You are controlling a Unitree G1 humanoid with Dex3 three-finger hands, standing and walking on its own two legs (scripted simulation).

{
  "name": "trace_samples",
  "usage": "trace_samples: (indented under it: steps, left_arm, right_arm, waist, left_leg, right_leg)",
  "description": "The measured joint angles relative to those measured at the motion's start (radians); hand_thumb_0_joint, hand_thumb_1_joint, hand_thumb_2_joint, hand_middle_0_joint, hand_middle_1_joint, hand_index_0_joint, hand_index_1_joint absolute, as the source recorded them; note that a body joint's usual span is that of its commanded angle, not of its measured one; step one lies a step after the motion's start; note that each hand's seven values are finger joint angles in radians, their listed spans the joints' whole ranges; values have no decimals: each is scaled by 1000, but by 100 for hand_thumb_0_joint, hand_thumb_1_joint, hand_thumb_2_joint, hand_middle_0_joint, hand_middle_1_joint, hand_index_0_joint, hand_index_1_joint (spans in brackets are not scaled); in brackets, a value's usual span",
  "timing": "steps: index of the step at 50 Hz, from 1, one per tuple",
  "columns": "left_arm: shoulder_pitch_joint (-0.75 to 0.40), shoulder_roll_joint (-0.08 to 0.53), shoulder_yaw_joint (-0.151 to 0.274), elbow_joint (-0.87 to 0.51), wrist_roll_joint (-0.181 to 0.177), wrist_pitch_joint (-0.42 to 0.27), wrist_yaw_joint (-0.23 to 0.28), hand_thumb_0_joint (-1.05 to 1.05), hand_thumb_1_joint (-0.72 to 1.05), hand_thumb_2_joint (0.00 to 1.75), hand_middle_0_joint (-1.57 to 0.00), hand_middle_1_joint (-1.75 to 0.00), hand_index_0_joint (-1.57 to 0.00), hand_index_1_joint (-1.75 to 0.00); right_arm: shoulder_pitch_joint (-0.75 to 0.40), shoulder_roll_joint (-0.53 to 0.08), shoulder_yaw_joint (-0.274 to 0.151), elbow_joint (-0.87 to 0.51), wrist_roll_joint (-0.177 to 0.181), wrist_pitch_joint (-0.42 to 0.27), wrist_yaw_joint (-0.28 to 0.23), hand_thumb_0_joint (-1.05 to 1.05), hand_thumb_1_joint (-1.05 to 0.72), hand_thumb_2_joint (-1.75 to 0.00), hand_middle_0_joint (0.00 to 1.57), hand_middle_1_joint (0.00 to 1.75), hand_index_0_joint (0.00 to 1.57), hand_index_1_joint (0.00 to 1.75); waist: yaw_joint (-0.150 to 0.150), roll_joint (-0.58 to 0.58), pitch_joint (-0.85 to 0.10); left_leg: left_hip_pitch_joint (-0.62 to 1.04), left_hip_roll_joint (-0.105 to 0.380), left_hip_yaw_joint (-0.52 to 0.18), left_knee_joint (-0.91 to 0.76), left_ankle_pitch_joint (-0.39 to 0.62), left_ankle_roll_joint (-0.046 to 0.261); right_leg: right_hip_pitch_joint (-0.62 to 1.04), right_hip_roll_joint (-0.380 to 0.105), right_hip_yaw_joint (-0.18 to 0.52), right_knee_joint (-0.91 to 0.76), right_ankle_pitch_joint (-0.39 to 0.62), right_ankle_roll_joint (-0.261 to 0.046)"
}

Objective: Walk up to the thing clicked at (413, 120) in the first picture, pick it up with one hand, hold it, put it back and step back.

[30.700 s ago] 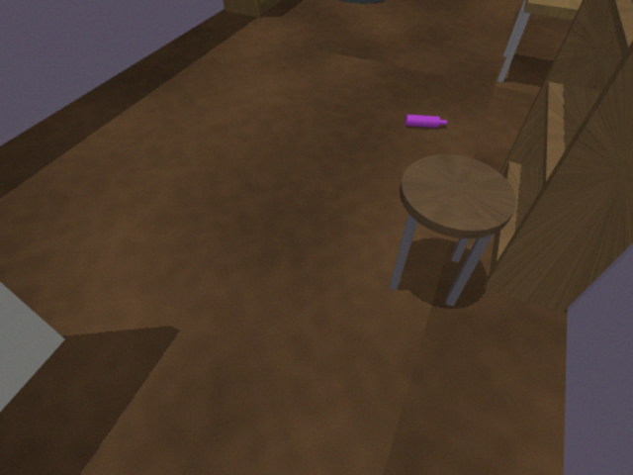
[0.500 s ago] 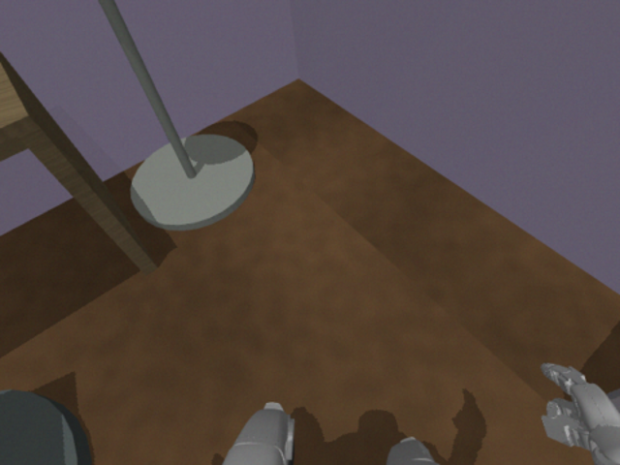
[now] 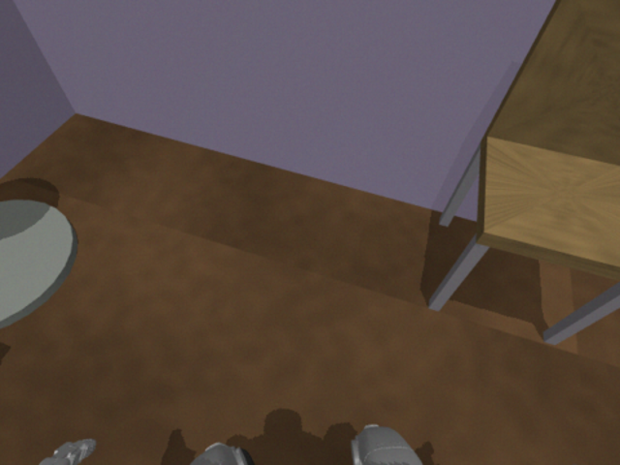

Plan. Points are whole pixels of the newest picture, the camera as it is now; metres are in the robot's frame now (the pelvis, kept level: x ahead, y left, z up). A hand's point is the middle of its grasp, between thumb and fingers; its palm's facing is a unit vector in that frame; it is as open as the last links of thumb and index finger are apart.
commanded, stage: walk up
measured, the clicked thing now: out of the picture -0.12 -1.44 -0.73
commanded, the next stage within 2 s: none
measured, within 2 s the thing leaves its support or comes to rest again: neither
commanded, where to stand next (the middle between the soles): +0.13 -0.04 m, yaw -24 degrees
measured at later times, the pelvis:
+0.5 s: pelvis +0.04 -0.02 -0.01, yaw -15 degrees
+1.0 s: pelvis +0.09 -0.01 -0.01, yaw -40 degrees
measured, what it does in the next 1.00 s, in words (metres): steps on the spot, turning right: right foot, then left foot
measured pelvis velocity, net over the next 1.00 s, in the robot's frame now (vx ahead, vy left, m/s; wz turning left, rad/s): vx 0.09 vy -0.01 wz -0.70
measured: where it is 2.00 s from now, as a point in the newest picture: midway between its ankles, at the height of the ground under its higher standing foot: outside the picture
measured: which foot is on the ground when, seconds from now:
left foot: down 0.00-0.10, up 0.12-0.40, down 0.42-0.72, up 0.74-1.00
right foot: up 0.00-0.08, down 0.10-0.44, up 0.46-0.70, down 0.72-1.00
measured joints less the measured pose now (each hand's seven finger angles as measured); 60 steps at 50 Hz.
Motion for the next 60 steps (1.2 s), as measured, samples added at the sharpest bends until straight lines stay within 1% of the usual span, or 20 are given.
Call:
trace_samples:
  steps: [4, 5, 7, 9, 11, 14, 18, 21, 23, 27, 32, 36, 38, 41, 48, 54, 55, 56, 57, 60]
  left_arm:
    - [32, -11, 5, 13, -6, -19, -5, 0, 90, 90, -20, -30, -20, -30]
    - [46, -13, 10, 15, -2, -28, -2, 0, 90, 90, -20, -30, -21, -30]
    - [75, -27, 15, 14, 13, -37, 13, 0, 90, 90, -20, -30, -21, -30]
    - [111, -43, 7, 29, 11, -43, 31, 0, 90, 90, -20, -30, -21, -30]
    - [145, -54, -3, 57, 5, -49, 43, 0, 90, 90, -20, -30, -21, -30]
    - [189, -56, -9, 89, -1, -60, 51, 0, 90, 90, -20, -30, -21, -30]
    - [207, -44, -7, 102, -1, -81, 60, 0, 90, 90, -20, -30, -21, -30]
    - [192, -29, -13, 103, -4, -80, 65, 0, 90, 90, -20, -30, -21, -30]
    - [166, -24, -16, 110, -10, -75, 78, 0, 90, 90, -20, -30, -21, -30]
    - [117, -30, -37, 127, -11, -88, 86, 0, 90, 90, -20, -30, -20, -30]
    - [62, -29, -33, 118, -19, -111, 76, 0, 90, 90, -20, -30, -20, -30]
    - [65, -38, -30, 77, -16, -95, 79, 0, 90, 90, -20, -30, -20, -30]
    - [64, -44, -24, 67, -4, -96, 91, 0, 90, 90, -20, -30, -21, -30]
    - [58, -72, -37, 49, 0, -89, 109, 0, 90, 90, -20, -30, -21, -30]
    - [48, -88, -36, -16, 3, -78, 124, 0, 90, 90, -20, -30, -21, -30]
    - [16, -53, -13, -80, 12, -59, 120, 0, 90, 90, -20, -30, -21, -30]
    - [6, -42, -9, -87, 12, -51, 119, 0, 90, 90, -20, -30, -21, -30]
    - [-11, -28, -2, -89, 12, -43, 118, 0, 90, 90, -20, -30, -21, -30]
    - [-25, -24, 4, -84, 11, -37, 120, 0, 90, 90, -20, -30, -21, -30]
    - [-31, -18, 6, -54, 19, -31, 112, 0, 90, 90, -20, -30, -21, -30]
  right_arm:
    - [14, -17, -14, 14, -19, 25, 2, 1, -90, -89, 20, 30, 20, 30]
    - [18, -17, -16, 18, -22, 33, 1, 1, -90, -89, 20, 30, 20, 30]
    - [18, -11, -16, 36, -10, 51, -6, 1, -90, -89, 20, 30, 20, 30]
    - [5, -1, -6, 54, 6, 60, -3, 1, -90, -89, 20, 30, 20, 29]
    - [-4, 9, 7, 55, 11, 51, 7, 1, -91, -89, 20, 30, 20, 29]
    - [-5, 30, 26, 47, 10, 37, 24, 1, -91, -89, 20, 30, 20, 29]
    - [-12, 56, 43, 43, 2, 29, 36, 1, -90, -89, 20, 30, 20, 29]
    - [-15, 67, 43, 40, 0, 9, 31, 1, -90, -89, 20, 30, 20, 30]
    - [-27, 86, 44, 36, -6, -6, 20, 1, -90, -89, 20, 30, 20, 30]
    - [-35, 103, 53, 29, 5, -14, 18, 1, -90, -89, 20, 30, 20, 30]
    - [-33, 93, 63, 27, 3, -9, 12, 0, -90, -89, 20, 30, 21, 30]
    - [-87, 67, 38, 6, -3, 51, 28, 1, -90, -89, 20, 30, 21, 30]
    - [-135, 57, 26, -4, 5, 81, 28, 1, -90, -89, 20, 30, 20, 30]
    - [-223, 54, 21, -14, 19, 109, 21, 1, -91, -89, 20, 30, 20, 29]
    - [-287, 63, 41, -35, 25, 104, 20, 0, -91, -89, 20, 30, 20, 29]
    - [-271, 56, 28, -12, 27, 99, 9, 0, -91, -89, 20, 30, 20, 29]
    - [-266, 59, 22, -9, 27, 93, 7, 0, -91, -89, 20, 30, 20, 29]
    - [-260, 69, 17, -5, 22, 87, 5, 0, -91, -89, 20, 30, 20, 29]
    - [-251, 73, 17, -5, 16, 86, 6, 0, -91, -89, 20, 30, 20, 29]
    - [-244, 83, 15, 1, 7, 89, 14, 1, -91, -89, 20, 30, 20, 29]
  waist:
    - [-3, 20, -58]
    - [5, 21, -71]
    - [31, 39, -74]
    - [61, 53, -71]
    - [70, 70, -71]
    - [77, 78, -80]
    - [87, 75, -75]
    - [85, 51, -62]
    - [82, 2, -39]
    - [63, -10, -23]
    - [44, -14, -6]
    - [49, 22, -3]
    - [56, 51, 1]
    - [78, 89, 28]
    - [101, 106, 36]
    - [100, 69, 41]
    - [95, 52, 47]
    - [92, 19, 62]
    - [91, 3, 69]
    - [73, 11, 82]
  left_leg:
    - [-25, 30, 15, 32, -38, -22]
    - [-39, 30, 1, 70, -106, -38]
    - [-82, 0, -104, 201, -270, -70]
    - [-115, -56, -212, 304, -236, -84]
    - [-138, -90, -269, 353, -164, -81]
    - [-137, -121, -301, 354, -105, -73]
    - [-78, -144, -323, 223, -109, -50]
    - [11, -181, -322, 70, -101, -35]
    - [25, -207, -284, 76, -94, -43]
    - [75, -181, -253, 33, -99, -39]
    - [131, -157, -226, -26, -92, -55]
    - [111, -101, -178, 93, -180, -66]
    - [48, -106, -238, 257, -277, -54]
    - [-37, -192, -365, 444, -361, -57]
    - [-112, -248, -429, 412, -252, -54]
    - [-31, -282, -433, 173, -233, -49]
    - [-5, -291, -423, 106, -159, -48]
    - [9, -303, -395, 81, -99, -43]
    - [15, -302, -371, 76, -87, -36]
    - [54, -245, -318, 20, -65, -17]
  right_leg:
    - [129, 2, -72, -208, -5, -29]
    - [163, 12, -74, -268, 19, -31]
    - [166, 37, -57, -255, 42, -31]
    - [188, 58, -27, -276, 58, -42]
    - [219, 77, -7, -321, 86, -39]
    - [247, 93, 19, -356, 103, -29]
    - [245, 112, 42, -331, 80, -18]
    - [215, 103, 59, -246, 22, 2]
    - [165, 85, 98, -117, -14, -13]
    - [33, 113, 72, 111, -7, -22]
    - [-8, 66, 13, -40, 75, -9]
    - [31, 57, -15, -214, 196, -11]
    - [14, 94, 22, -187, 150, -14]
    - [-1, 139, 86, -177, 171, -11]
    - [14, 193, 247, -285, 254, 29]
    - [-8, 221, 381, -288, 272, 85]
    - [-13, 220, 403, -282, 271, 96]
    - [-14, 211, 427, -267, 259, 81]
    - [-27, 214, 429, -228, 189, 58]
    - [-94, 227, 283, -5, 60, 34]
